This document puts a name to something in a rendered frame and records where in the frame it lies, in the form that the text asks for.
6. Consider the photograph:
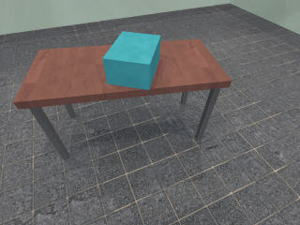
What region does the carton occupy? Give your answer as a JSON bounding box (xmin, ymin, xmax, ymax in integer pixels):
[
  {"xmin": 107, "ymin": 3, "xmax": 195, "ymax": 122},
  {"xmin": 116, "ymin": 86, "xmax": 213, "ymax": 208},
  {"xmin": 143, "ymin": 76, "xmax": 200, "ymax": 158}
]
[{"xmin": 102, "ymin": 31, "xmax": 161, "ymax": 90}]

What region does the table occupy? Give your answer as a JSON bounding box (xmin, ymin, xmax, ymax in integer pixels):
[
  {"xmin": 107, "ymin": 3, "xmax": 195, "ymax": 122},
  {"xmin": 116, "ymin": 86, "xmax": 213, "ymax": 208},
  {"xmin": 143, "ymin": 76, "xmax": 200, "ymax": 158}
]
[{"xmin": 13, "ymin": 38, "xmax": 232, "ymax": 160}]

